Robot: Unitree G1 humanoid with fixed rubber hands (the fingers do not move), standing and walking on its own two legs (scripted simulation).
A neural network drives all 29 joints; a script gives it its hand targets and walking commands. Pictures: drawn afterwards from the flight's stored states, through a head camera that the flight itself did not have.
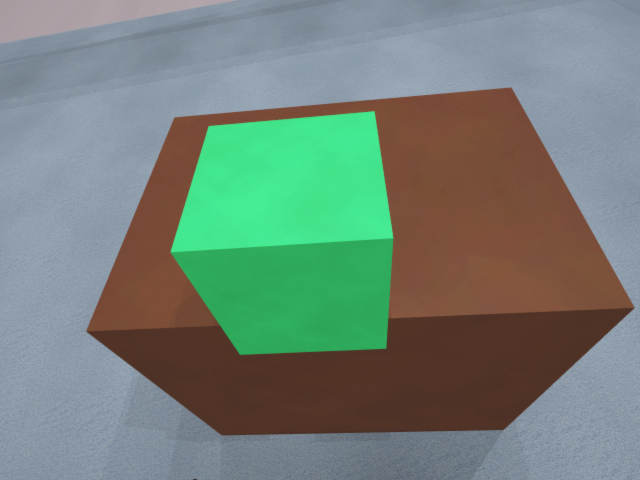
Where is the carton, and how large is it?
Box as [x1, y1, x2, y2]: [171, 111, 392, 354]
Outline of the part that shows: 374,111 216,125 208,127 173,242 171,253 240,354 385,348 392,250 392,232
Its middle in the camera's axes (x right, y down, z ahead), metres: -0.03 +0.01 +0.52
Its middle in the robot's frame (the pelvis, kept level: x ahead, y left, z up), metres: +0.40 +0.05 +0.06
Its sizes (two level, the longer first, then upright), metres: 0.210 0.200 0.250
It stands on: a pedestal, 0.71 m high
